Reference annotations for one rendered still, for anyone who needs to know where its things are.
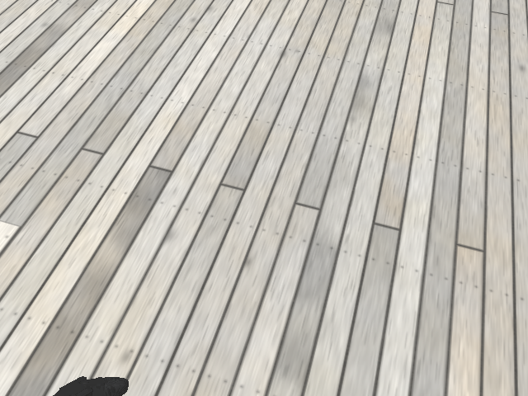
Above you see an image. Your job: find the robot left hand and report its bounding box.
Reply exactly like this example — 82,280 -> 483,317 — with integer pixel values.
53,376 -> 129,396

